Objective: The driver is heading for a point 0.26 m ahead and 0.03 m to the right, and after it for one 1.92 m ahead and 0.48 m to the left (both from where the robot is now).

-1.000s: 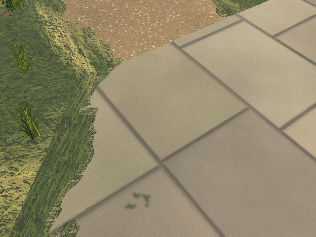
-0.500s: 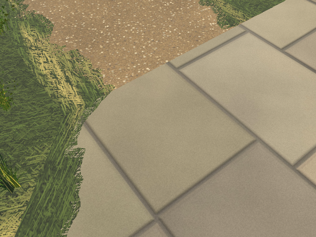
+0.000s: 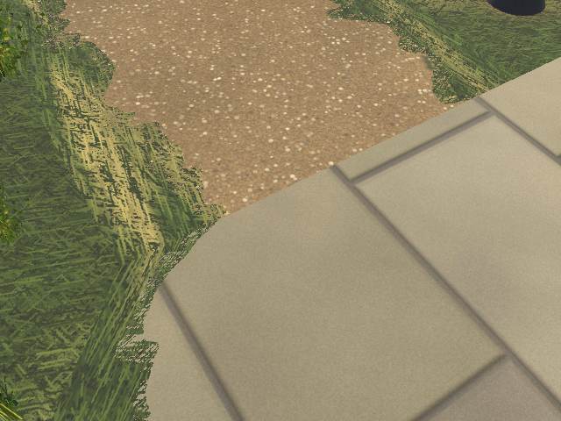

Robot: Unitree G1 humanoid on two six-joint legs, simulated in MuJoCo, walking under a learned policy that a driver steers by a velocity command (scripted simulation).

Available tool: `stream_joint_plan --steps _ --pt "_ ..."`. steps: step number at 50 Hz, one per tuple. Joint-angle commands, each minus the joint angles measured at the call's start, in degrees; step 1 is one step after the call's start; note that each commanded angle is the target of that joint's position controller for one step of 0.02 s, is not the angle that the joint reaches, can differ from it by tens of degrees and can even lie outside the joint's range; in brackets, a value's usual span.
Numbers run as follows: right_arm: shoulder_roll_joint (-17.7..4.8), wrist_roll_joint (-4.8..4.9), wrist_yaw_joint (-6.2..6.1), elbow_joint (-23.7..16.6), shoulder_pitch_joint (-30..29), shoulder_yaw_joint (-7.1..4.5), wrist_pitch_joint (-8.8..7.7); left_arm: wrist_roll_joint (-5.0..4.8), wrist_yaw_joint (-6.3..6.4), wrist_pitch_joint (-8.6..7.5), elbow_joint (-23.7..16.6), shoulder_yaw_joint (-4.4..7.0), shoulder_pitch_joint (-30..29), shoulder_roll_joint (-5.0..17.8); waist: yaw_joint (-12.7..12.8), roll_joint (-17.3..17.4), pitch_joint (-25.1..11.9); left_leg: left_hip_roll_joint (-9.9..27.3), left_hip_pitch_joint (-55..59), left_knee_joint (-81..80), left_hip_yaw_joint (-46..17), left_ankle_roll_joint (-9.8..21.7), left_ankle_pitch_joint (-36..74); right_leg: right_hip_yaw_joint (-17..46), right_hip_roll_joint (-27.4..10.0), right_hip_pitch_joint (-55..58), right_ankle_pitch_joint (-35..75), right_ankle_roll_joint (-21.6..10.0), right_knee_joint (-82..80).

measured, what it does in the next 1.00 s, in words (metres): walks ahead: right foot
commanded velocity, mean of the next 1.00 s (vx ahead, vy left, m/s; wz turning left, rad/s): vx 0.50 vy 0.00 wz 0.20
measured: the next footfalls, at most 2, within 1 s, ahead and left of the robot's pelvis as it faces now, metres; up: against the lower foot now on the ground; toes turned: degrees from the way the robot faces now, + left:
right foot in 0.52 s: +0.47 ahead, -0.14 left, +0.00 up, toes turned -2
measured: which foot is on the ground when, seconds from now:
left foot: down 0.00-0.54, up 0.56-1.00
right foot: up 0.00-0.50, down 0.52-1.00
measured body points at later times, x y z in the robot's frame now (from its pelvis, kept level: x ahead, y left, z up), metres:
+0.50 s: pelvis +0.28 -0.02 +0.01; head +0.31 -0.02 +0.46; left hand +0.49 +0.21 -0.09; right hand +0.23 -0.29 -0.13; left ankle +0.11 +0.10 -0.72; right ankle +0.43 -0.13 -0.71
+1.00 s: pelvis +0.54 -0.01 +0.01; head +0.57 +0.00 +0.46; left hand +0.49 +0.25 -0.13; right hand +0.77 -0.21 -0.10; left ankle +0.68 +0.15 -0.69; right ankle +0.43 -0.14 -0.72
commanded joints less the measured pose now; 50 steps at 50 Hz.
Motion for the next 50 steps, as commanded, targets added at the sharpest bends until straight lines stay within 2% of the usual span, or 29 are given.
stream_joint_plan --steps 1,2,3,4,5,7,9,12,16,20,22,24,25,26,27,28,29,30,31,32,33,34,35,37,40,43,47,49,50 --pt "-11.3 0.35 -0.50 3.2 21.4 -2.90 0.17 -1.43 -0.81 -3.40 -4.6 0.47 0.3 6.1 -9.2 12.2 -18.4 20.6 48.1 -15.1 -39.9 13.4 -12.0 7.7 0.7 -39.3 -5.2 -2.1 38.8" --pt "-9.1 0.17 -0.68 1.9 16.5 -2.23 0.14 -2.17 -0.81 -3.94 -6.1 0.68 -4.5 7.2 -8.2 8.7 -11.8 18.6 39.8 -16.0 -31.5 11.1 -10.3 6.0 -2.4 -40.7 -0.3 -3.0 38.1" --pt "-7.5 -0.33 -0.53 1.3 12.2 -1.64 0.02 -1.67 -0.42 -3.82 -6.4 0.86 -6.9 6.8 -6.2 4.2 -7.0 16.4 30.6 -18.1 -25.2 9.9 -5.9 4.7 -5.0 -38.4 4.7 -3.0 34.2" --pt "-5.7 -0.86 -0.38 1.1 9.8 -1.10 -0.26 -0.90 -0.01 -3.12 -6.3 1.38 -6.9 6.5 -4.2 4.3 -4.8 14.3 24.4 -19.9 -20.9 8.8 -2.6 4.9 -6.9 -34.9 7.8 -3.0 30.3" --pt "-5.0 -1.16 -0.21 1.3 9.2 -0.86 -0.36 -0.67 0.07 -2.26 -5.9 1.37 -5.4 5.2 -2.8 5.2 -4.1 13.1 20.7 -21.7 -18.5 8.5 -1.3 5.0 -7.7 -31.7 9.6 -2.9 28.4" --pt "-6.0 -0.86 -0.35 2.3 10.7 -1.06 -0.65 -0.45 0.25 -1.09 -5.7 1.25 -4.5 3.2 -1.8 5.0 -2.9 12.4 17.7 -24.2 -15.2 9.4 1.7 4.4 -8.2 -30.6 11.5 -2.2 25.1" --pt "-7.9 -0.86 -1.05 3.2 12.7 -1.45 -0.75 -0.04 0.45 -0.71 -7.0 1.49 -8.1 3.7 -2.1 3.7 -1.1 12.4 18.1 -25.6 -13.2 9.8 4.6 4.2 -8.4 -34.4 16.4 -1.0 19.7" --pt "-8.2 -0.61 -1.97 4.2 15.3 -1.38 -0.30 0.36 0.12 -0.91 -8.7 1.52 -13.7 3.3 -3.3 3.4 0.0 11.2 20.4 -26.2 -9.9 8.6 7.5 3.7 -7.9 -37.4 25.7 0.0 10.1" --pt "-8.6 -0.03 -2.39 5.7 19.1 -1.31 0.02 -0.07 -0.75 -1.34 -10.8 0.76 -21.5 2.0 -5.8 3.7 1.8 9.9 22.1 -26.5 -6.3 7.1 6.5 1.3 -5.5 -34.8 33.2 0.1 -1.7" --pt "-9.2 0.29 -2.55 7.9 22.9 -1.62 1.03 -0.55 -2.01 -1.79 -13.1 0.20 -27.3 2.2 -7.5 3.6 3.7 12.7 29.9 -23.7 -6.5 7.1 7.8 1.0 -4.4 -36.8 29.9 -0.8 -7.3" --pt "-9.7 0.48 -2.79 8.4 22.9 -2.00 1.60 -0.67 -2.70 -2.20 -14.0 0.24 -27.8 3.0 -6.7 4.3 3.6 14.5 33.2 -21.1 -7.0 6.4 11.6 1.0 -3.9 -36.0 25.8 -2.2 -9.1" --pt "-10.5 0.63 -2.89 8.2 21.5 -2.31 2.07 -0.59 -2.86 -2.57 -13.3 1.09 -23.6 5.1 -3.7 5.7 0.9 14.5 33.7 -15.8 -7.1 5.2 23.6 -0.5 -1.6 -27.4 21.9 -3.8 -10.5" --pt "-10.2 0.77 -2.85 7.9 20.1 -2.15 2.34 -0.38 -2.64 -2.73 -11.3 2.19 -16.6 6.9 0.2 5.6 -3.0 12.4 32.0 -8.2 -5.9 4.2 31.9 -2.0 0.4 -17.4 22.4 -5.0 -12.0" --pt "-8.5 0.42 -2.76 7.0 19.3 -1.40 2.40 0.09 -2.12 -2.86 -8.3 3.65 -5.7 10.3 4.6 4.1 -10.3 9.1 23.9 4.6 -4.1 2.4 28.8 0.8 -2.3 -0.3 24.3 -7.3 -9.9" --pt "-3.1 -0.34 -2.39 5.6 24.3 0.23 1.69 1.28 -1.50 -2.71 -6.9 5.12 3.1 16.3 4.3 -7.2 -20.5 1.3 2.2 27.5 -0.8 -1.5 5.2 22.1 -18.1 24.1 21.3 -14.2 -10.1" --pt "-1.7 0.67 -2.10 6.5 25.9 0.85 0.42 0.68 -1.59 -2.38 -6.2 4.13 4.4 13.6 4.0 -15.1 -26.6 -4.0 -8.6 39.9 -7.6 -2.3 -27.1 41.2 -24.6 29.5 13.9 -18.5 -19.4" --pt "-7.9 2.32 -2.03 5.8 21.1 -0.94 -0.30 0.30 -1.45 -2.48 -6.9 2.88 0.4 9.7 4.2 -10.0 -18.4 -0.2 -13.7 44.9 -11.1 -1.3 -25.3 34.7 -22.4 22.6 9.6 -15.2 -21.0" --pt "-8.7 2.75 -2.19 4.5 16.9 -1.18 -0.45 0.35 -1.23 -2.55 -8.0 2.16 -4.5 7.3 2.8 -7.4 -11.7 3.1 -14.7 44.1 -9.2 -0.6 -20.1 26.0 -20.5 13.9 10.3 -12.6 -22.3" --pt "-7.9 2.33 -2.59 4.3 14.9 -1.38 -0.07 0.64 -1.39 -2.78 -8.3 1.49 -8.6 5.3 1.0 -4.0 -7.0 5.3 -12.2 40.6 -8.4 -0.7 -15.6 19.8 -18.2 5.0 12.6 -11.1 -25.0" --pt "-7.2 1.79 -2.93 4.6 15.3 -1.94 0.82 1.05 -1.51 -3.16 -8.3 0.99 -11.2 3.5 -1.0 -4.7 -4.3 7.1 -9.1 37.3 -8.7 -0.6 -12.5 14.5 -16.0 -0.7 14.8 -9.7 -27.3" --pt "-5.6 1.73 -2.89 5.0 17.1 -1.91 1.77 1.48 -1.62 -3.27 -7.9 0.90 -12.2 3.0 -2.5 -5.8 -3.3 7.7 -5.9 36.0 -8.9 -0.5 -10.6 11.2 -15.0 -4.5 16.0 -9.1 -29.1" --pt "-4.0 1.76 -2.86 5.2 18.0 -1.82 2.53 1.54 -1.58 -3.42 -7.5 1.02 -12.0 3.1 -3.2 -5.5 -2.6 8.0 -4.8 35.2 -8.8 -0.6 -9.8 8.7 -14.6 -6.4 17.8 -9.3 -30.3" --pt "-3.5 1.76 -2.90 4.9 17.7 -1.88 3.12 1.56 -1.39 -3.58 -7.0 1.22 -11.7 3.8 -3.6 -4.9 -1.6 8.1 -5.5 34.4 -8.8 -0.8 -8.3 6.1 -14.4 -7.4 20.2 -9.5 -31.3" --pt "-3.8 1.41 -2.99 3.6 15.1 -2.23 3.74 1.85 -0.73 -3.72 -6.4 1.67 -10.8 5.2 -3.8 -3.5 -0.1 8.0 -9.3 31.1 -9.6 -1.3 -3.5 2.5 -14.5 -6.9 24.0 -9.8 -32.2" --pt "-3.7 0.87 -2.27 1.9 11.2 -2.38 3.50 1.93 0.20 -3.44 -5.9 1.87 -9.5 6.1 -3.2 -2.8 0.9 7.3 -12.2 22.5 -9.4 -2.0 5.1 -2.7 -13.7 -4.4 27.7 -9.0 -32.6" --pt "-2.8 0.59 -1.09 -0.2 5.3 -1.73 3.24 1.48 0.88 -3.04 -5.7 2.03 -8.0 7.1 -1.4 -2.0 2.5 6.6 -11.0 13.5 -5.2 -2.0 10.4 -7.2 -13.2 -2.9 28.7 -8.1 -33.2" --pt "-2.1 0.65 0.39 -4.0 -1.8 -0.93 3.29 0.59 1.18 -1.67 -4.4 2.58 -3.3 8.4 1.1 -1.0 4.9 5.8 -14.3 6.9 -2.0 -0.8 7.5 -9.9 -15.7 6.0 32.9 -7.8 -30.4" --pt "-2.7 0.80 1.14 -5.8 -2.8 -1.01 3.39 0.07 1.18 -0.81 -4.5 2.96 -3.3 9.3 0.4 -1.9 4.6 4.4 -12.9 5.2 0.2 0.5 2.5 -11.3 -16.8 9.4 41.2 -7.2 -26.8" --pt "-3.6 0.83 1.42 -6.3 -2.0 -1.37 3.46 -0.18 1.28 -0.48 -4.9 3.20 -4.2 10.2 -0.8 -3.0 3.3 2.8 -9.7 4.8 1.9 1.5 -0.4 -12.2 -16.8 10.1 50.6 -6.6 -23.7"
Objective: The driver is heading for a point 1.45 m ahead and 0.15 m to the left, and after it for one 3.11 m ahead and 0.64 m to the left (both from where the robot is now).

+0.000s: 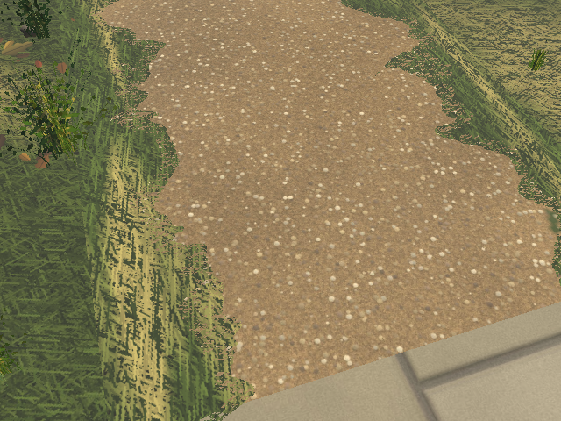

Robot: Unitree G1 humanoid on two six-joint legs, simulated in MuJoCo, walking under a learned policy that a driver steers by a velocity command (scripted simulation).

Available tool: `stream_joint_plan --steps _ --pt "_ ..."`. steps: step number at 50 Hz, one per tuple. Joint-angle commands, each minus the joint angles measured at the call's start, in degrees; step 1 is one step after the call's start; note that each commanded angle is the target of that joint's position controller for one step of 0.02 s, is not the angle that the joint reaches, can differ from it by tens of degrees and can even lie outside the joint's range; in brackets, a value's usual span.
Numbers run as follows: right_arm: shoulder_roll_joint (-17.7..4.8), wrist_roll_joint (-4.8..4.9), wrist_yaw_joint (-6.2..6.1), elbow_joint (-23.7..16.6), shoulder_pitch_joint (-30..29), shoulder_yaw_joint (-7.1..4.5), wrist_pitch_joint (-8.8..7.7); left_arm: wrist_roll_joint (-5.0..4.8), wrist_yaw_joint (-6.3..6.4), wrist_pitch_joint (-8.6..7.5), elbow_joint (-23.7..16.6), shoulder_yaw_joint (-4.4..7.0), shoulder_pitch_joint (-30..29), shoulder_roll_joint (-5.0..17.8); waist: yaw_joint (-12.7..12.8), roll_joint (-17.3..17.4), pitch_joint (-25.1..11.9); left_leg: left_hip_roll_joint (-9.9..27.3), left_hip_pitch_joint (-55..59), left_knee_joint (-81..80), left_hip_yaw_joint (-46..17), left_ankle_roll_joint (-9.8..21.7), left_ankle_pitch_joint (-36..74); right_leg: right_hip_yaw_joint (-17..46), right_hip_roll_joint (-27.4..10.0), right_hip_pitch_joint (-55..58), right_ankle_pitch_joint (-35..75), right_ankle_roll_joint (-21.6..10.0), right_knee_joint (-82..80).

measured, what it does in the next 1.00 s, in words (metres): walks ahead, turning left: left foot, then right foot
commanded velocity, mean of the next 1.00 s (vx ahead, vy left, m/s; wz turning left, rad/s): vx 0.50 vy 0.00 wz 0.35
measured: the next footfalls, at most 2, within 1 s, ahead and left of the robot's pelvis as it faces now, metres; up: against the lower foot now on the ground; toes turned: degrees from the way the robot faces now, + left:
left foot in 0.08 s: +0.21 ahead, +0.11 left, +0.00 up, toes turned +6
right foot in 0.56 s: +0.54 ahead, -0.02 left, +0.00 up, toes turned +21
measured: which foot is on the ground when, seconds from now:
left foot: up 0.00-0.06, down 0.08-0.58, up 0.60-1.00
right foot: down 0.00-0.06, up 0.08-0.54, down 0.56-1.00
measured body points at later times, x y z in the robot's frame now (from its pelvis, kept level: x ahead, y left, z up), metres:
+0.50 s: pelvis +0.29 +0.04 +0.01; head +0.32 +0.07 +0.45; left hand +0.46 +0.33 -0.08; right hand +0.40 -0.23 -0.10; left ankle +0.17 +0.11 -0.73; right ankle +0.51 -0.06 -0.70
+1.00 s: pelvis +0.56 +0.12 +0.01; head +0.59 +0.13 +0.46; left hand +0.43 +0.37 -0.12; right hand +0.86 +0.00 -0.06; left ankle +0.65 +0.30 -0.71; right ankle +0.50 -0.04 -0.73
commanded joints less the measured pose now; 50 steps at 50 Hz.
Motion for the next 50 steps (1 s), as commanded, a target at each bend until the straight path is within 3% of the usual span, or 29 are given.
stream_joint_plan --steps 1,2,3,4,5,6,7,8,9,10,13,15,19,24,26,27,28,29,30,31,32,33,34,35,37,40,42,47,50 --pt "-4.9 0.17 0.97 -6.0 -3.4 -1.18 -0.57 -0.93 0.57 0.73 -2.9 2.64 -0.9 11.9 -2.8 -6.0 1.6 -3.9 2.6 -1.0 4.8 2.6 -7.9 2.8 -17.8 1.3 54.9 -7.3 6.0" --pt "-6.8 0.39 0.98 -5.4 1.4 -2.14 -0.50 -1.08 0.69 1.18 -3.3 2.83 -1.8 12.7 -5.8 -7.0 -1.3 -6.3 9.2 -1.0 6.2 4.0 -10.4 2.2 -17.4 0.8 62.8 -6.6 13.4" --pt "-9.6 0.58 0.62 -3.5 9.9 -3.76 -0.53 -1.36 0.70 1.50 -3.8 2.75 -3.3 12.9 -10.7 -6.3 -5.7 -8.7 21.3 -5.2 6.5 6.0 -7.2 1.1 -15.5 -2.9 62.8 -5.0 24.8" --pt "-14.8 0.52 -0.64 -1.3 19.0 -5.96 -0.14 -0.61 0.74 1.15 -4.8 2.31 -3.2 12.0 -14.3 -1.1 -10.9 -4.6 38.6 -8.1 -3.3 9.0 -7.1 1.1 -12.9 -16.1 46.7 -2.1 42.0" --pt "-20.5 0.87 -1.13 -1.2 18.0 -6.57 -0.49 1.53 -0.36 -0.57 -7.7 -0.53 2.0 2.0 -6.5 13.8 -14.6 9.9 57.0 -12.4 -34.9 19.4 -12.1 6.4 -0.7 -42.4 -9.8 1.4 62.1" --pt "-16.9 -0.20 -0.91 -2.7 20.7 -5.21 -1.24 -1.17 -1.28 -3.46 -9.5 -0.31 -3.5 5.5 -9.8 8.5 -21.9 14.2 61.4 -21.7 -50.1 22.2 -18.2 20.1 1.8 -50.0 -14.3 0.4 68.9" --pt "-13.2 -0.72 -0.92 -2.5 18.9 -4.21 -1.97 -3.25 -1.76 -4.90 -11.1 0.34 -9.4 7.9 -10.7 5.3 -14.3 12.6 57.4 -22.7 -41.8 18.6 -13.7 21.3 -1.4 -55.2 -9.0 -1.4 67.8" --pt "-10.9 -0.35 -0.98 -3.2 14.8 -3.53 -2.48 -2.61 -1.55 -5.48 -10.8 0.22 -10.0 7.7 -8.2 1.0 -9.9 10.1 49.1 -22.1 -34.1 16.2 -8.6 21.4 -4.2 -53.3 -3.8 -2.4 62.7" --pt "-8.7 -0.26 -1.00 -4.4 10.1 -2.85 -2.59 -0.97 -1.11 -5.29 -10.0 0.72 -9.7 8.2 -5.6 -1.2 -6.7 7.8 40.1 -22.6 -28.1 14.6 -2.9 21.2 -6.0 -48.6 -1.1 -2.1 57.6" --pt "-7.4 -0.70 -1.26 -5.5 7.6 -2.26 -2.71 -0.36 -1.05 -4.47 -9.7 1.29 -8.4 9.0 -3.5 -0.8 -5.8 6.3 34.3 -23.8 -24.8 14.0 1.4 21.6 -7.2 -44.1 0.7 -1.6 54.5" --pt "-9.5 -0.44 -2.24 -6.0 8.4 -2.49 -2.90 0.60 -0.88 -2.36 -10.8 1.28 -9.0 7.3 -1.9 -0.9 -3.6 4.5 26.5 -26.1 -20.6 13.8 7.1 20.1 -7.1 -40.8 3.9 1.0 45.9" --pt "-11.3 -0.31 -3.06 -5.8 10.3 -2.94 -2.87 1.01 -0.67 -1.94 -12.6 0.83 -13.6 6.1 -3.1 -0.2 -1.9 2.8 24.2 -26.7 -17.9 12.9 8.1 19.1 -5.8 -41.5 10.7 2.4 37.5" --pt "-11.2 -0.03 -3.52 -5.2 13.5 -2.93 -2.24 0.37 -1.48 -2.27 -15.1 -0.08 -21.4 4.5 -6.5 2.9 -0.6 -0.7 21.6 -25.4 -15.3 9.0 1.5 18.1 -1.9 -36.5 25.1 2.3 20.8" --pt "-10.3 0.23 -3.79 -4.2 16.7 -2.70 -1.55 -0.38 -2.64 -3.32 -17.2 0.38 -24.0 7.4 -7.2 4.6 -1.0 2.7 29.5 -19.1 -21.9 7.7 -2.1 20.1 -0.7 -35.3 22.7 0.5 13.8" --pt "-10.2 -0.20 -4.09 -4.1 16.8 -2.62 -1.21 -0.22 -3.04 -4.07 -16.4 0.68 -20.6 8.4 -5.6 6.4 -1.7 3.9 32.3 -15.5 -23.3 6.9 2.6 19.0 -0.5 -31.7 18.9 -1.3 12.8" --pt "-9.4 -0.32 -4.05 -4.3 16.2 -2.26 -1.15 0.20 -2.94 -4.40 -15.0 1.29 -15.8 9.4 -3.0 6.6 -3.8 2.0 32.4 -11.2 -22.3 5.8 9.4 17.6 0.4 -25.1 18.9 -3.0 10.8" --pt "-7.4 -0.75 -3.73 -5.2 15.3 -1.40 -1.34 1.17 -2.75 -4.70 -13.7 2.05 -8.3 11.5 0.5 5.2 -10.0 -0.9 28.7 -0.7 -19.6 4.0 11.0 21.2 -4.1 -12.7 19.8 -6.1 13.1" --pt "-4.7 -0.66 -3.71 -6.1 20.2 -0.51 -1.76 2.07 -2.46 -4.51 -12.4 3.23 0.9 15.9 1.3 -5.2 -19.2 -7.4 13.0 18.5 -13.7 0.0 -2.1 38.9 -15.6 8.1 16.4 -13.4 13.4" --pt "-4.5 0.75 -3.62 -5.3 25.6 0.04 -2.30 0.60 -3.09 -3.68 -9.5 3.55 5.0 15.7 0.2 -20.6 -22.5 -11.0 -1.3 32.7 -11.3 -2.3 -31.2 60.9 -23.9 16.2 3.6 -19.7 5.7" --pt "-9.6 1.25 -3.49 -5.3 21.6 -0.90 -2.56 -0.86 -3.20 -3.40 -10.5 2.13 2.3 10.8 1.4 -12.7 -14.5 -7.7 -7.6 37.7 -14.0 -2.1 -29.5 59.2 -22.2 11.3 -6.5 -17.5 3.4" --pt "-10.7 0.90 -3.37 -6.6 15.0 -1.06 -2.63 -0.54 -2.97 -2.79 -11.4 1.40 -1.2 8.5 1.8 -7.2 -8.0 -5.4 -8.4 38.0 -12.0 -1.9 -24.7 50.2 -19.7 3.7 -5.7 -15.0 2.9" --pt "-10.0 0.08 -3.32 -7.8 11.1 -0.97 -2.83 0.20 -2.93 -2.37 -11.6 0.92 -4.2 7.8 0.4 -4.0 -3.4 -3.4 -7.2 34.8 -10.1 -1.7 -21.2 44.2 -17.3 -4.4 0.1 -14.1 1.2" --pt "-9.5 -0.66 -3.27 -8.2 9.9 -1.20 -2.82 0.66 -2.89 -2.37 -11.7 0.38 -5.8 6.6 -1.1 -4.1 -1.8 -1.3 -5.1 30.8 -9.5 -1.5 -18.6 40.1 -15.4 -9.0 5.7 -13.5 0.1" --pt "-8.5 -0.59 -3.08 -8.1 10.8 -1.12 -2.71 0.96 -2.88 -2.42 -11.5 0.08 -6.2 6.2 -2.4 -5.4 -1.6 -0.2 -2.2 28.3 -8.9 -1.5 -17.5 37.2 -13.9 -12.0 9.5 -13.2 -1.1" --pt "-6.3 -0.51 -2.91 -8.2 11.6 -0.59 -2.45 0.33 -2.84 -2.66 -10.6 0.17 -5.2 6.8 -3.1 -6.6 -2.1 0.8 -0.7 23.5 -7.1 -2.1 -16.8 33.4 -13.1 -13.9 14.9 -14.0 -3.0" --pt "-4.9 -1.02 -2.82 -10.0 6.4 0.36 -2.59 -0.21 -2.26 -2.48 -9.6 0.94 -3.5 9.8 -2.1 -5.3 -1.5 1.6 -1.5 13.0 -5.3 -3.4 -9.8 28.5 -12.9 -14.2 20.7 -14.4 -5.1" --pt "-4.1 -1.13 -2.56 -11.1 2.1 0.87 -2.99 -0.84 -2.04 -1.94 -9.0 1.03 -1.8 10.4 -0.9 -5.2 -0.9 0.6 1.3 4.5 -4.1 -3.9 -3.4 25.7 -11.0 -15.5 21.9 -13.3 -5.3" --pt "-5.1 -0.19 -1.43 -13.2 -5.6 0.87 -3.94 -1.71 -1.73 -0.56 -7.1 1.09 3.9 11.3 1.3 -5.9 0.5 -3.2 7.0 -7.2 -3.3 -4.8 2.2 26.4 -11.4 -13.7 20.4 -11.9 -2.2" --pt "-7.7 -0.05 -1.11 -12.9 -2.9 -0.14 -4.75 -1.80 -1.27 0.32 -6.9 1.37 3.6 12.3 -2.0 -7.1 -0.7 -4.0 14.7 -12.3 -3.6 -3.1 -1.1 29.0 -12.6 -12.3 20.3 -9.8 2.9"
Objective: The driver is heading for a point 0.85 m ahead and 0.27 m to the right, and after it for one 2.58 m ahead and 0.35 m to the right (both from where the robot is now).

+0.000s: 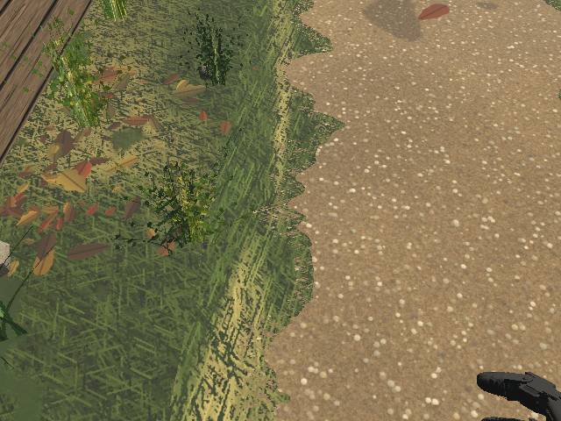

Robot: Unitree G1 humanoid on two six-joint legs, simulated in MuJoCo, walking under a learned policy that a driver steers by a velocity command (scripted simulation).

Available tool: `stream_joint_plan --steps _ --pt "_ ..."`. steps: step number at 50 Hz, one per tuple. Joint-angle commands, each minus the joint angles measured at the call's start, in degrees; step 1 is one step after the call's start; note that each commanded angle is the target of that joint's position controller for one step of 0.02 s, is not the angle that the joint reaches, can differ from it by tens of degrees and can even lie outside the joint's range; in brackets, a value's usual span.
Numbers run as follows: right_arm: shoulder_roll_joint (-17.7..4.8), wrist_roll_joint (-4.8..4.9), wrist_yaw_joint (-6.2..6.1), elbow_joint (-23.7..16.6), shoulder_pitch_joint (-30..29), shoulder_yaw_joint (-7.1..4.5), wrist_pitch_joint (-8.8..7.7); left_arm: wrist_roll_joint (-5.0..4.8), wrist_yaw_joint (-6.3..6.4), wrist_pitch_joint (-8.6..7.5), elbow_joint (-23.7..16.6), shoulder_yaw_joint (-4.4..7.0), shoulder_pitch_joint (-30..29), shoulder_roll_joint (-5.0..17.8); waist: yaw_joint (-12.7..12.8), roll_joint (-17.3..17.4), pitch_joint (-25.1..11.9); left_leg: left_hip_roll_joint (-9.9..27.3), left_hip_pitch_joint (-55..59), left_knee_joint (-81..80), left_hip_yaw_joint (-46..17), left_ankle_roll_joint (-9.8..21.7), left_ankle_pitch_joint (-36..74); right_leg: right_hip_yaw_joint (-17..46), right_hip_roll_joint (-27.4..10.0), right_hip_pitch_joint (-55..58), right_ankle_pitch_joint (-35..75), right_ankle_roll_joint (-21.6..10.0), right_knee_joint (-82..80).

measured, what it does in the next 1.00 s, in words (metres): walks ahead, turning right: left foot, then right foot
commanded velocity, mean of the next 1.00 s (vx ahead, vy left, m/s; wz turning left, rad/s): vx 0.23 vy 0.00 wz -0.52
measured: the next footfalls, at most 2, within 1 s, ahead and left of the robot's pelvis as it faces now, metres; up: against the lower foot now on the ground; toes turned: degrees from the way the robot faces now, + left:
left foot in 0.04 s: +0.18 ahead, +0.14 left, +0.00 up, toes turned -2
right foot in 0.50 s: +0.37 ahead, -0.15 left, +0.00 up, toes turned -19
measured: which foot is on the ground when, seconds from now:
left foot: up 0.00-0.02, down 0.04-0.50, up 0.52-0.94, down 0.96-1.00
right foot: down 0.00-0.06, up 0.08-0.48, down 0.50-0.96, up 0.98-1.00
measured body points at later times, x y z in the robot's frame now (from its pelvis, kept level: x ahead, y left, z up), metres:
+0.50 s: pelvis +0.23 -0.02 -0.02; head +0.27 -0.04 +0.43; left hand +0.50 +0.18 -0.10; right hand +0.21 -0.32 -0.14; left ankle +0.15 +0.14 -0.74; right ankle +0.33 -0.14 -0.74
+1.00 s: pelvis +0.32 -0.01 -0.01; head +0.35 -0.01 +0.44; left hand +0.62 +0.13 -0.10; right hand +0.28 -0.33 -0.10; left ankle +0.41 +0.08 -0.74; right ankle +0.32 -0.14 -0.73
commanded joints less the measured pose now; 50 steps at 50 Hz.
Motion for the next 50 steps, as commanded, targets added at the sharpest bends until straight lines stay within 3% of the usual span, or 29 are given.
stream_joint_plan --steps 1,2,3,4,5,7,8,9,11,14,17,21,23,24,25,26,27,28,29,30,32,34,36,39,44,47,48,49,50 --pt "-8.3 -0.05 -0.24 -2.0 5.7 -3.15 -1.45 -0.04 0.62 0.02 -3.2 1.99 -2.3 10.1 -8.3 -7.0 -2.9 -2.1 16.9 -4.4 1.8 2.2 -1.8 9.8 -11.9 -5.8 22.6 -7.5 4.5" --pt "-11.2 -0.93 -0.82 -0.5 13.7 -4.35 -1.58 0.56 0.52 -0.19 -4.0 1.13 -3.1 7.7 -12.3 -5.3 -8.7 2.5 29.8 -2.7 -1.9 4.7 -1.2 7.3 -8.6 -11.5 21.2 -5.4 16.0" --pt "-16.1 -2.08 -1.44 0.3 22.0 -5.60 -1.07 1.43 0.55 -0.94 -6.0 -0.30 -0.9 2.7 -14.1 5.5 -17.7 16.3 50.2 -1.8 -18.1 10.2 -2.6 1.5 -1.7 -29.3 4.9 -1.5 36.5" --pt "-15.5 -1.68 -1.19 1.4 24.3 -5.39 -0.33 0.19 0.63 -1.75 -6.8 -0.74 2.3 2.2 -13.1 17.1 -22.8 23.2 53.7 -8.5 -36.0 15.0 -12.3 3.2 0.0 -40.0 -16.7 -0.8 49.3" --pt "-11.1 -1.18 -1.10 1.3 21.9 -4.15 -0.24 -0.94 0.67 -1.67 -6.6 0.84 -0.3 7.7 -13.2 10.3 -15.4 20.7 47.6 -10.5 -32.0 13.5 -18.6 5.6 -3.3 -44.1 -13.7 -0.9 55.1" --pt "-7.2 -1.10 -0.81 1.1 14.7 -2.77 -0.44 -0.36 0.71 -0.83 -7.8 1.25 -5.5 7.6 -10.5 5.1 -5.6 16.2 33.4 -14.3 -18.8 11.1 -14.9 3.7 -7.0 -42.8 -4.8 -0.9 53.6" --pt "-5.5 -1.32 -0.66 1.3 11.8 -2.34 -0.73 0.08 0.70 -0.09 -7.8 1.57 -5.6 7.0 -8.7 5.8 -3.0 14.4 28.4 -16.5 -14.3 10.6 -11.4 4.1 -8.4 -40.6 -2.1 -0.8 51.3" --pt "-5.4 -1.53 -0.59 1.6 10.0 -2.41 -1.01 -0.04 0.51 0.71 -8.0 1.49 -4.9 5.8 -7.2 6.5 -1.5 13.5 24.3 -18.4 -10.7 10.3 -8.9 4.1 -9.3 -37.9 -0.3 -0.5 50.1" --pt "-6.0 -1.65 -0.76 2.4 9.1 -2.88 -1.64 -0.03 0.32 1.77 -8.9 1.31 -5.7 4.0 -6.1 5.1 -0.4 13.3 21.7 -20.8 -5.3 10.8 -2.7 3.9 -9.6 -37.4 3.1 0.2 48.8" --pt "-7.8 -1.98 -1.68 3.4 8.4 -3.53 -1.56 0.89 0.11 2.26 -10.9 1.24 -8.5 3.5 -5.3 2.5 1.0 12.5 20.9 -19.4 3.5 10.9 15.6 2.8 -8.7 -37.2 9.4 1.7 40.3" --pt "-9.7 -1.54 -2.79 3.9 8.6 -4.00 -0.51 1.28 -1.34 1.97 -13.1 0.50 -13.6 2.0 -7.1 2.6 0.6 10.3 20.0 -17.4 10.7 9.1 20.0 -1.5 -6.9 -31.1 19.2 1.3 27.5" --pt "-12.0 0.32 -3.29 4.8 9.8 -4.81 0.96 1.45 -2.98 2.67 -16.3 1.45 -16.6 4.5 -7.4 3.4 -1.2 13.1 26.7 -11.7 11.4 7.4 22.3 -2.9 -5.2 -28.6 15.9 -1.1 20.5" --pt "-13.1 1.35 -3.57 4.5 8.9 -5.33 1.77 1.77 -3.23 2.93 -16.4 2.59 -13.5 6.8 -5.2 3.8 -3.1 13.0 28.6 -3.7 12.0 5.9 29.0 -5.2 -2.5 -23.9 11.4 -3.2 17.6" --pt "-12.6 1.63 -3.62 4.4 8.6 -5.22 2.19 1.81 -3.00 2.82 -15.2 3.75 -8.1 8.8 -2.4 2.1 -5.6 10.8 27.6 5.1 13.4 4.2 28.8 -6.3 0.0 -16.5 14.5 -4.9 13.1" --pt "-11.0 0.43 -3.35 4.8 12.2 -4.66 2.14 1.87 -1.78 2.84 -14.3 5.36 -3.5 13.0 -1.1 -4.2 -8.9 6.7 21.1 18.3 14.7 0.6 17.9 -2.0 -1.3 -5.6 32.2 -7.2 10.2" --pt "-4.7 -3.61 -2.67 3.2 17.6 -2.69 1.92 1.94 -0.36 3.28 -15.5 6.08 -4.5 18.9 -6.7 -19.9 -12.9 -1.0 1.2 39.0 14.2 -3.8 -33.5 17.6 -15.8 10.2 61.1 -15.3 15.6" --pt "-6.8 -2.45 -1.94 2.8 19.5 -2.15 1.47 2.54 -0.90 2.79 -18.6 5.19 -5.4 18.2 -5.4 -16.5 -25.5 -5.9 -6.0 51.6 0.9 -4.6 -42.0 36.9 -24.1 16.8 50.2 -25.1 9.8" --pt "-10.5 -0.15 -1.72 2.2 13.2 -3.08 1.63 2.30 -1.42 2.55 -19.4 4.48 -6.7 14.7 -2.5 -7.8 -23.2 -3.5 -8.8 52.5 -2.8 -3.4 -35.8 31.9 -20.9 13.6 40.4 -22.7 6.4" --pt "-10.0 0.09 -2.14 1.1 10.0 -2.87 2.03 1.37 -1.28 2.40 -19.1 3.89 -9.5 12.6 -3.7 -5.4 -16.8 -1.8 -10.6 48.8 -2.2 -2.6 -30.5 26.8 -18.2 7.3 31.9 -19.5 5.4" --pt "-9.7 -0.88 -2.94 1.8 9.3 -2.89 2.65 0.85 -0.85 2.68 -19.3 3.35 -11.8 10.8 -5.1 -2.4 -12.2 0.1 -9.6 44.8 -2.4 -2.7 -27.1 23.8 -15.9 0.4 26.1 -17.0 4.0" --pt "-10.4 -1.38 -3.49 1.5 9.7 -3.30 4.06 1.91 -0.05 3.40 -20.3 2.99 -14.9 10.0 -7.9 -5.3 -9.2 0.4 -2.8 38.7 -2.5 -2.4 -23.6 21.0 -13.0 -10.7 21.7 -15.2 1.5" --pt "-8.8 -1.58 -3.67 1.8 10.6 -2.96 4.38 2.47 0.49 3.54 -20.9 3.36 -15.5 10.8 -8.6 -6.3 -9.4 -0.9 0.0 32.9 -1.6 -2.8 -22.2 18.9 -11.4 -13.7 24.0 -14.9 1.2" --pt "-7.7 -1.71 -3.82 1.6 9.7 -2.53 4.48 2.03 1.25 3.87 -21.0 3.79 -14.7 11.7 -8.0 -6.1 -10.2 -1.7 0.7 27.7 -2.0 -3.7 -20.5 18.9 -10.8 -13.9 22.4 -14.7 1.4" --pt "-7.4 -1.46 -3.57 1.2 7.8 -2.30 4.76 1.57 2.04 4.78 -21.6 3.91 -15.4 11.7 -7.3 -7.3 -9.7 -2.5 2.3 22.1 -2.6 -4.3 -16.5 20.2 -9.2 -15.7 10.4 -13.3 0.8" --pt "-7.8 -0.92 -2.73 0.1 6.2 -2.54 3.87 1.58 1.81 5.85 -22.1 3.89 -14.6 11.2 -5.9 -10.3 -7.8 -4.1 6.1 12.0 -2.8 -3.4 -17.1 25.2 -8.3 -15.1 3.2 -11.8 1.5" --pt "-8.2 -0.71 -1.95 1.0 10.0 -3.18 3.08 0.72 1.88 6.57 -22.4 3.70 -15.2 10.6 -8.2 -10.7 -7.4 -4.4 14.7 -3.1 -1.2 -1.0 -11.1 26.2 -6.0 -16.0 4.5 -9.2 5.0" --pt "-10.8 -1.41 -1.99 1.5 13.1 -3.94 3.05 0.71 2.03 6.62 -22.4 3.07 -13.7 8.7 -8.5 -7.0 -9.1 2.1 21.5 -7.7 -5.6 1.6 -11.1 22.8 -3.2 -20.5 -5.1 -6.3 9.5" --pt "-15.2 -2.81 -2.28 1.3 13.3 -4.83 3.61 0.89 1.86 6.39 -23.0 2.30 -11.9 5.8 -6.4 6.8 -8.1 13.7 26.7 -11.2 -18.5 8.1 -17.0 11.1 5.3 -31.8 -16.1 -2.5 22.4" --pt "-15.6 -4.20 -1.97 0.7 12.1 -5.07 3.60 1.20 1.76 5.29 -24.3 3.15 -14.0 8.8 -7.5 15.3 -4.1 19.7 21.2 -16.2 -30.8 14.5 -18.9 6.9 6.6 -38.0 -15.9 -0.6 34.1"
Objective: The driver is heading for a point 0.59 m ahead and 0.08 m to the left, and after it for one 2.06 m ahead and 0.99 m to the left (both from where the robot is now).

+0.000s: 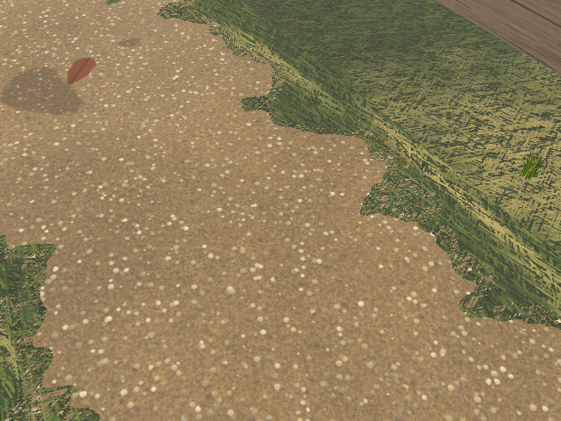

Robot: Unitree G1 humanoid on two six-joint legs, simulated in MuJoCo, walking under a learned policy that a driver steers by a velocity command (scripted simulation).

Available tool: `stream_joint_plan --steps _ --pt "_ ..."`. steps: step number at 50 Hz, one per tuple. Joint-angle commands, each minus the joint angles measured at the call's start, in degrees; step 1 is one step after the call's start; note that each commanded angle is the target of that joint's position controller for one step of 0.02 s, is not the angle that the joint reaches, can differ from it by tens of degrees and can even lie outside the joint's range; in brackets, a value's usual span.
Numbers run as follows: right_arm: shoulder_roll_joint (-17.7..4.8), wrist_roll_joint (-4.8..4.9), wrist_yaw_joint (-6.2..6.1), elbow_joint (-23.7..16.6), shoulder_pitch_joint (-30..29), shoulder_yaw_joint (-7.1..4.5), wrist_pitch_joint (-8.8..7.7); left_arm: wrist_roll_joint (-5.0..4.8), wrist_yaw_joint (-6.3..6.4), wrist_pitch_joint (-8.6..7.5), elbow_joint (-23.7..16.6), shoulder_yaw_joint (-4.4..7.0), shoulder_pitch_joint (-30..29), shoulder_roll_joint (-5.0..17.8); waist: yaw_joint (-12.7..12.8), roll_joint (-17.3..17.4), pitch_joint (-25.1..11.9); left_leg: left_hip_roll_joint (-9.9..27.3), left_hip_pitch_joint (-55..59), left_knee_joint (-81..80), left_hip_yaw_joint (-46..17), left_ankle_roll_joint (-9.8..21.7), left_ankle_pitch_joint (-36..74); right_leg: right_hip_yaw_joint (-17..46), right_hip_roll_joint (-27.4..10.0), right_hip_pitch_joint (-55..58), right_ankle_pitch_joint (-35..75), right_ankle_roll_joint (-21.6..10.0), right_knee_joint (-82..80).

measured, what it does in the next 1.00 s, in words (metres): steps on the spot: right foot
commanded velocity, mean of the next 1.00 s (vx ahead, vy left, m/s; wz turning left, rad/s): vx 0.07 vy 0.00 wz -0.11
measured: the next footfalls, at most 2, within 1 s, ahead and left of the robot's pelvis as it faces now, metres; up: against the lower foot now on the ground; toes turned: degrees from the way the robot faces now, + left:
right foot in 0.28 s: +0.06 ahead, -0.14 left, +0.00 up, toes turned -1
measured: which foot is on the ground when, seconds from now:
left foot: down 0.00-1.00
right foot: up 0.00-0.26, down 0.28-0.96, up 0.98-1.00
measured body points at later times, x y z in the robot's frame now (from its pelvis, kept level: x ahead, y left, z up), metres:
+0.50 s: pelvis +0.03 -0.02 +0.00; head +0.04 -0.03 +0.45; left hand +0.21 +0.21 -0.09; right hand +0.12 -0.29 -0.12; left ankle +0.02 +0.13 -0.73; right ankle +0.02 -0.14 -0.73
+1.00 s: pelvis +0.07 +0.00 +0.00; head +0.07 +0.02 +0.45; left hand +0.17 +0.26 -0.13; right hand +0.10 -0.28 -0.12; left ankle +0.04 +0.10 -0.73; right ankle +0.01 -0.13 -0.71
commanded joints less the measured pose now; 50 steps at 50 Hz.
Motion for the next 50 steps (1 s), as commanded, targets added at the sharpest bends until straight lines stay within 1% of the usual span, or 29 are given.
stream_joint_plan --steps 1,2,3,4,7,9,11,13,14,15,16,17,18,20,22,30,37,38,39,40,42,43,44,45,46,47,48,49,50 --pt "-10.6 -1.69 -0.40 -5.0 -0.2 -2.87 -0.81 0.48 -0.03 -2.05 -4.9 2.55 -0.3 8.9 -0.3 13.9 -1.9 21.9 8.1 -17.7 -26.3 14.7 -4.8 0.0 -2.7 -12.3 -11.3 1.7 21.2" --pt "-8.4 -0.58 -0.77 -5.5 -2.8 -2.26 -0.87 0.47 -0.11 -1.81 -3.2 2.75 1.3 8.7 0.9 10.6 -1.2 18.3 7.3 -16.3 -20.1 12.2 -1.0 -0.5 -2.9 -11.1 -8.1 2.7 23.8" --pt "-6.9 0.36 -0.96 -5.8 -3.7 -1.72 -0.91 0.72 0.07 -1.37 -2.0 2.46 2.8 7.3 1.1 9.7 -1.3 15.8 8.3 -15.2 -16.1 10.7 2.5 -0.9 -3.2 -10.6 -6.1 3.9 26.1" --pt "-6.2 0.78 -1.02 -5.6 -3.5 -1.32 -0.85 0.82 -0.05 -1.17 -1.5 1.98 3.6 5.7 0.9 9.6 -1.1 15.0 8.4 -14.6 -13.7 10.9 7.7 -1.4 -3.3 -10.1 -4.7 4.8 28.0" --pt "-5.5 0.56 -0.90 -4.6 -1.5 -0.94 -0.29 0.41 -0.47 -1.33 -2.2 0.38 0.7 1.9 -0.4 10.7 -2.2 11.9 9.7 -13.2 -6.8 10.7 15.6 -5.8 -5.6 -4.9 -3.0 6.3 17.7" --pt "-6.9 0.68 -0.68 -4.0 -0.3 -1.25 0.13 0.60 -0.87 -1.52 -3.1 -0.70 -2.1 0.1 -2.0 13.2 -3.2 11.5 9.6 -11.9 -5.1 10.9 18.5 -8.7 -7.2 1.9 -4.4 6.4 7.6" --pt "-8.5 1.05 -0.33 -3.3 1.7 -1.57 0.47 0.11 -1.02 -1.59 -3.0 -0.40 -2.2 1.4 -2.6 14.2 -3.7 12.7 10.2 -10.4 -6.2 11.6 20.8 -10.6 -6.8 6.6 -3.5 5.9 -0.3" --pt "-7.5 2.03 -0.07 -2.9 1.7 -0.97 0.40 0.23 -1.04 -1.66 -1.3 -0.21 0.7 1.7 -0.5 12.6 -3.3 11.9 8.7 -8.2 -5.8 9.8 21.1 -11.2 -6.3 14.4 8.5 3.9 -15.6" --pt "-6.5 1.97 0.12 -2.2 3.8 -0.52 -0.21 0.73 -0.78 -1.66 -1.5 -0.13 0.7 3.1 -0.8 11.0 -3.9 11.4 6.2 -7.8 -5.7 6.9 19.4 -7.9 -8.5 20.2 14.7 2.4 -18.3" --pt "-4.8 0.43 0.51 -2.5 4.5 0.21 -1.08 1.23 -0.14 -1.57 -2.1 0.26 1.9 6.1 -1.6 5.0 -7.0 8.8 3.1 -4.2 -3.0 3.3 14.1 -1.4 -14.9 26.8 29.5 0.6 -15.5" --pt "-2.7 -0.29 0.95 -2.3 7.5 0.84 -1.96 1.75 0.02 -1.29 -1.1 0.42 -0.4 7.5 -5.5 -5.3 -8.0 4.8 2.3 -5.3 1.6 0.2 4.9 0.2 -17.2 25.2 29.7 -3.3 -11.0" --pt "-4.3 -0.64 0.79 -2.2 4.0 0.81 -2.01 1.53 -0.55 -1.32 -1.4 -0.19 -1.1 3.4 -2.4 -4.6 -7.6 4.4 5.8 -5.0 2.6 -1.8 3.4 -0.7 -15.2 20.8 21.3 -4.1 -11.4" --pt "-5.6 -0.21 0.82 -2.2 1.5 0.42 -1.80 1.86 -0.90 -1.51 -1.2 -0.68 -1.1 1.9 -1.3 -3.0 -5.3 3.9 5.2 -4.6 3.1 -2.4 4.0 -1.5 -13.6 19.2 17.1 -3.1 -11.7" --pt "-5.3 0.08 0.43 -1.9 1.1 0.48 -0.93 1.75 -1.09 -2.07 -0.9 -0.75 -1.2 2.5 -1.1 -2.6 -2.8 3.8 5.3 -4.0 3.3 -2.1 6.0 -2.1 -12.6 16.4 15.8 -2.0 -11.9" --pt "-4.9 0.22 0.27 -1.6 1.8 0.54 -0.55 1.58 -1.00 -2.51 -0.4 -1.03 -0.8 2.1 -1.5 -2.6 -2.1 4.1 6.3 -4.1 3.1 -1.7 6.8 -2.3 -12.4 15.1 16.6 -1.7 -11.6" --pt "-4.5 0.50 -0.45 1.0 2.3 0.45 0.05 1.43 -0.86 -2.94 1.0 -1.45 -1.1 1.2 -1.7 0.3 -1.7 4.3 8.4 -4.5 3.1 -2.4 7.4 -2.5 -11.7 14.3 16.8 -1.6 -11.3" --pt "-4.7 0.68 -1.17 3.5 2.7 0.30 0.29 1.33 -0.68 -3.22 3.6 -1.55 -0.4 0.8 -1.6 1.2 -1.4 4.4 9.1 -4.9 3.2 -2.6 7.3 -3.4 -10.9 14.2 15.5 -1.3 -11.5" --pt "-4.3 0.72 -1.25 4.2 3.7 0.38 0.38 1.27 -0.55 -3.10 4.5 -1.52 0.6 0.7 -1.6 0.6 -2.5 3.5 9.3 -4.5 4.3 -2.5 2.9 -3.7 -10.4 14.6 9.4 -1.5 -12.2" --pt "-4.2 1.00 -1.35 4.7 3.9 0.31 0.45 0.99 -0.39 -2.82 5.0 -1.13 1.4 1.7 -1.2 -0.3 -1.7 2.0 7.5 -2.6 6.0 -2.2 -3.7 -3.2 -10.1 14.2 -1.1 -2.3 -13.2" --pt "-4.1 1.28 -1.42 4.7 3.5 0.28 0.33 0.72 -0.29 -2.56 5.4 -0.60 2.5 3.2 -0.4 -2.0 0.2 0.7 4.2 0.3 7.6 -1.6 -9.2 -0.7 -11.3 13.0 -13.6 -3.9 -15.4" --pt "-3.2 1.85 -1.29 3.2 1.2 0.41 -0.83 0.38 -0.24 -2.83 6.4 -0.06 5.8 5.4 1.3 -7.5 4.5 -0.2 -3.7 7.7 8.0 -0.2 -12.5 10.8 -18.1 12.0 -29.1 -8.4 -22.8" --pt "-3.2 2.29 -1.03 2.5 0.3 0.36 -1.77 0.08 -0.18 -3.35 7.0 0.06 6.9 5.9 1.5 -9.1 6.3 0.7 -5.2 10.2 6.4 1.2 -12.7 15.9 -21.0 10.9 -30.5 -10.4 -24.9" --pt "-3.3 2.68 -0.61 2.4 0.8 0.21 -2.70 -0.11 -0.08 -3.95 7.2 0.01 6.6 5.8 0.9 -9.9 6.9 1.9 -5.6 11.2 4.8 2.7 -13.2 17.9 -22.6 10.4 -29.1 -11.3 -25.4" --pt "-3.2 2.94 -0.06 3.0 2.3 0.13 -3.53 -0.29 -0.05 -4.39 7.1 -0.13 5.2 5.2 -0.3 -10.1 6.5 2.6 -4.2 9.6 4.1 4.3 -13.8 17.1 -22.8 10.2 -26.5 -11.0 -24.7" --pt "-2.7 3.12 0.54 4.3 5.4 0.14 -4.27 -0.73 -0.10 -4.42 6.5 -0.34 2.2 4.5 -2.6 -9.1 5.8 2.6 1.6 3.1 4.6 5.9 -12.0 13.6 -21.2 7.8 -23.6 -9.5 -23.2" --pt "-3.0 2.97 0.92 6.9 10.6 -0.18 -4.77 -0.95 -0.15 -4.25 5.4 -0.62 -1.7 3.6 -5.5 -6.7 4.9 1.9 11.8 -4.1 4.8 6.7 -6.2 7.9 -17.6 2.3 -19.1 -7.0 -20.0" --pt "-5.5 2.19 0.95 9.4 16.5 -1.00 -4.92 -0.42 -0.17 -4.50 4.4 -1.36 -4.2 0.7 -7.4 0.0 3.3 6.1 20.2 -8.2 -2.6 7.3 -5.9 0.4 -12.6 -3.8 -11.9 -3.5 -8.6" --pt "-11.8 1.90 1.33 10.6 22.1 -2.53 -5.27 -0.49 0.00 -5.39 1.7 -1.97 -6.3 -2.1 -8.0 16.1 2.4 17.8 25.4 -18.7 -24.2 12.6 -17.4 -10.7 -4.7 -13.1 -8.7 1.1 10.0" --pt "-11.7 0.99 1.79 9.4 20.9 -2.20 -5.62 -1.40 0.30 -6.46 0.9 -0.85 -6.7 2.2 -7.8 16.7 5.2 24.1 24.8 -22.8 -36.6 17.3 -17.4 -7.1 -5.8 -20.8 -15.5 0.9 20.1"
